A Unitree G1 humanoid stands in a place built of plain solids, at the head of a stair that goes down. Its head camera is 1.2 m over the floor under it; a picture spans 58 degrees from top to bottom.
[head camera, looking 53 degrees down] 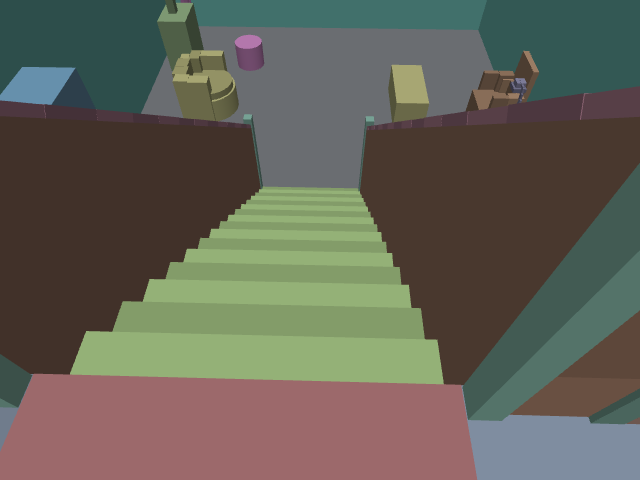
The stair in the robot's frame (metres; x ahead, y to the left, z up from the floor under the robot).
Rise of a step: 0.17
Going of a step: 0.21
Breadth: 1.20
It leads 2 degrees to the right of straight ahead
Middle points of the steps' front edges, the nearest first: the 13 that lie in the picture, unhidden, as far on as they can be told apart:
0.42 0.21 0.00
0.63 0.20 -0.17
0.84 0.20 -0.34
1.05 0.19 -0.51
1.26 0.18 -0.68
1.47 0.18 -0.85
1.68 0.17 -1.02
1.89 0.17 -1.19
2.10 0.16 -1.36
2.31 0.16 -1.53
2.51 0.15 -1.70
2.72 0.15 -1.87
2.93 0.14 -2.04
